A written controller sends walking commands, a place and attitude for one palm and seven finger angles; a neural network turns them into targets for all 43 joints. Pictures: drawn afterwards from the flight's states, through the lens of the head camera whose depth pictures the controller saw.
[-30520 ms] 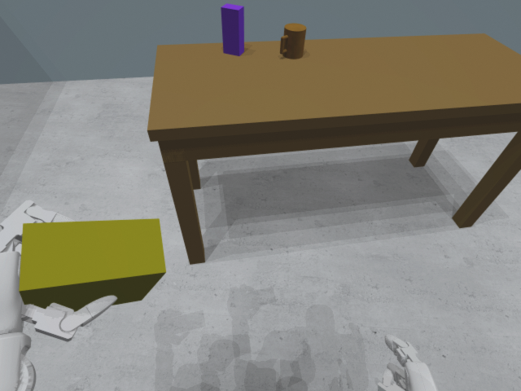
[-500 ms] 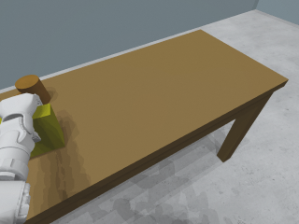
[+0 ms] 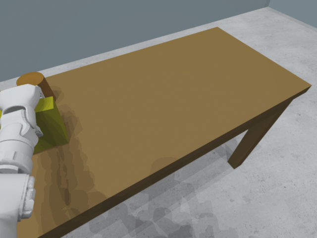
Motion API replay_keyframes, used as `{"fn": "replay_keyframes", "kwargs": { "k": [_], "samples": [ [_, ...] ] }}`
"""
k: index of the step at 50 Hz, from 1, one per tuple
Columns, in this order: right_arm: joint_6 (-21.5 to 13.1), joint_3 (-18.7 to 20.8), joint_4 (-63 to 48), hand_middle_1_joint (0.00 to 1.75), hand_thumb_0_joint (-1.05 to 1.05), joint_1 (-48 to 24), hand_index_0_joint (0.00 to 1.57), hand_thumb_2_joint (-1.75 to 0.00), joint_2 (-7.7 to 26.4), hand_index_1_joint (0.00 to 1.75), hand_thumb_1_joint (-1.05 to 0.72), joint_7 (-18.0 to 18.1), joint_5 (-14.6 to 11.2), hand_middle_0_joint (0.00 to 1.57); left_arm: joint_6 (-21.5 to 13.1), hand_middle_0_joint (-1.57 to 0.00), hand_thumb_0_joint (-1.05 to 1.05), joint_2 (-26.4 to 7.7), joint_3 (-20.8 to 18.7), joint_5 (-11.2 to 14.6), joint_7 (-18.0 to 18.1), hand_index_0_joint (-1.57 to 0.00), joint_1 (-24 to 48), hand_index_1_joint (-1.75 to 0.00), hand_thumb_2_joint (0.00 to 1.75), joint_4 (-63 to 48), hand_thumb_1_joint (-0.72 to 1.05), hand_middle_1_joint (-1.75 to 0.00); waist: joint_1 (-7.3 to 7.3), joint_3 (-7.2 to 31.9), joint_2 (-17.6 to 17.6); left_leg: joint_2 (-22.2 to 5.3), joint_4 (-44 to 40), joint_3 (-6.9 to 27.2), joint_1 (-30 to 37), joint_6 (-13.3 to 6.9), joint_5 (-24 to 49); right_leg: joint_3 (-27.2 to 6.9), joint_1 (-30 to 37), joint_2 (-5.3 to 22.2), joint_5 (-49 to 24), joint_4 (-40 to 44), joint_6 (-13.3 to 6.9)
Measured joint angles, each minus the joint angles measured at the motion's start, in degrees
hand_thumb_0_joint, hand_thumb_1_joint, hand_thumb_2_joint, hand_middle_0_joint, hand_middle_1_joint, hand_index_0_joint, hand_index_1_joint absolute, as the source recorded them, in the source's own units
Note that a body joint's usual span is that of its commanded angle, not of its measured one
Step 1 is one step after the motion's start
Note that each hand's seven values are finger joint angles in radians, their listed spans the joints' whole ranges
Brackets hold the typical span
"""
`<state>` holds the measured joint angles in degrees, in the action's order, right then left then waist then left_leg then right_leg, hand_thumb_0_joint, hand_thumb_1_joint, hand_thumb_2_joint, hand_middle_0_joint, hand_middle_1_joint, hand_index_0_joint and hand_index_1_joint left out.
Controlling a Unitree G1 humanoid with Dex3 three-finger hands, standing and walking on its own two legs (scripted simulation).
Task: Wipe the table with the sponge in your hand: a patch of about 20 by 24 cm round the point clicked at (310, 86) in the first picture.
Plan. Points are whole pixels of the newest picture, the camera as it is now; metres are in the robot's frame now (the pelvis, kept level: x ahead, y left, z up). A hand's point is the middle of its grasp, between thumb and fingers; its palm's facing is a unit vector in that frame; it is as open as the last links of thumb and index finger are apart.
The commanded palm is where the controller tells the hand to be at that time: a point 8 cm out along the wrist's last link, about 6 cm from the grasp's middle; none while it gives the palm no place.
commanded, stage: slide back across to the first lane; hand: left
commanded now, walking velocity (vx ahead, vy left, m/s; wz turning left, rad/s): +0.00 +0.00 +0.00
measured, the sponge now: (37, 132) +0.39 +0.35 +0.02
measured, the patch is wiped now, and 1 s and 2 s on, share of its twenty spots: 1.00 1.00 1.00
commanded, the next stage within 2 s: wipe back along the first lane in 0.68 s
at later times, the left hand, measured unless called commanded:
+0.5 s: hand (12, 116) +0.41 +0.39 +0.08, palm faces -0.05 -0.07 -1.00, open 10.5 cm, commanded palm +0.36 +0.40 +0.13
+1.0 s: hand out of the picture +0.36 +0.42 +0.08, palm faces -0.06 -0.02 -1.00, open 10.6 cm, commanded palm +0.32 +0.40 +0.12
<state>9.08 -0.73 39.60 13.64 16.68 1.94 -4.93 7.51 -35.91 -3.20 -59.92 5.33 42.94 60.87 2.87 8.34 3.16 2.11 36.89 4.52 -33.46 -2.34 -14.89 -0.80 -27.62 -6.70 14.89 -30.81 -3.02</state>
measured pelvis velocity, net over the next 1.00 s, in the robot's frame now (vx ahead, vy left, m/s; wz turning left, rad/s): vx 0.03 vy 0.04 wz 0.03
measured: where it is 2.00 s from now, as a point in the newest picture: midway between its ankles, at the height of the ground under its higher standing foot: outside the picture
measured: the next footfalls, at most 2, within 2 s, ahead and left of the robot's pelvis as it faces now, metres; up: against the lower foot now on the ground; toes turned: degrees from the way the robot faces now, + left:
none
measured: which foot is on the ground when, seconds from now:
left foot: down 0.00-1.00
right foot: down 0.00-1.00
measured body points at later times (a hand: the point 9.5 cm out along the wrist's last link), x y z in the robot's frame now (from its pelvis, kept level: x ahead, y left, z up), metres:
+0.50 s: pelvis +0.02 +0.04 +0.01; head +0.04 +0.04 +0.46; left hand +0.40 +0.39 +0.13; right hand +0.13 -0.22 -0.11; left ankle +0.03 +0.09 -0.73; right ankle -0.01 -0.09 -0.73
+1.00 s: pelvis +0.03 +0.04 +0.01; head +0.05 +0.04 +0.46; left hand +0.36 +0.42 +0.14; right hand +0.18 -0.21 -0.10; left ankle +0.03 +0.09 -0.73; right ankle -0.01 -0.09 -0.72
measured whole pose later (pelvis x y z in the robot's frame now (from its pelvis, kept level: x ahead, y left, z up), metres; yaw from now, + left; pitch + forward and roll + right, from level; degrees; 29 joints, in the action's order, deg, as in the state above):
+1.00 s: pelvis +0.03 +0.04 +0.01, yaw +2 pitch +8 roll -4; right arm 10.3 -0.2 37.6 10.4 16.0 0.0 -4.2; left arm 8.3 -35.7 -5.0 -56.7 3.7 23.0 37.0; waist -1.2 6.4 3.9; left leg 5.1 32.4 4.8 -24.5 -5.4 -15.0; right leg -0.7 -17.0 -3.6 14.8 -23.8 -0.9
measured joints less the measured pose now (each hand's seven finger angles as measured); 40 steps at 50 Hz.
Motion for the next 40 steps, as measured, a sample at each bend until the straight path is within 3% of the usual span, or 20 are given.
{"fn": "replay_keyframes", "kwargs": {
  "k": [15,21,32,40],
  "samples": [
    [0.5,-0.1,0.5,0.30,0.01,1.7,0.20,-0.90,-1.4,0.30,-0.90,-0.8,0.5,0.20,0.2,-0.70,0.03,1.5,-2.6,0.6,2.0,-0.73,-3.5,-1.27,1.06,-3.7,-0.56,-1.27,-0.39,0.2,-0.2,1.5,-1.5,-1.2,2.9,-2.1,-0.3,-1.3,3.1,1.6,0.3,1.8,1.8],
    [0.7,0.1,0.0,0.30,0.01,0.8,0.20,-0.90,-1.4,0.30,-0.90,-1.4,0.6,0.20,1.3,-0.68,0.03,1.6,-2.2,0.3,1.3,-0.71,-6.1,-1.29,1.06,-6.8,-0.55,-1.28,-0.94,0.1,0.0,1.9,-2.3,-1.4,4.5,-2.7,-0.4,-1.5,5.0,2.1,0.3,3.1,2.0],
    [1.0,0.1,-1.6,0.30,0.01,-1.9,0.20,-0.90,-1.1,0.30,-0.90,-2.0,0.8,0.20,0.9,-0.66,0.01,1.7,-3.6,2.6,-0.1,-0.68,-14.2,-1.32,1.06,-16.4,-0.54,-1.30,-2.60,-0.4,-0.1,2.5,-3.9,-1.2,7.5,-3.2,-0.7,-1.5,8.5,2.8,0.4,5.4,2.2],
    [1.2,-0.1,-2.0,0.30,0.01,-3.8,0.20,-0.90,-0.9,0.30,-0.90,-1.8,1.0,0.20,0.6,-0.66,0.01,0.0,-4.2,3.2,-1.8,-0.68,-16.5,-1.33,1.06,-18.7,-0.53,-1.30,-3.52,-1.2,-0.2,2.7,-4.3,-0.5,8.6,-3.2,-0.5,-0.8,10.0,2.9,0.1,6.6,2.3]
  ]
}}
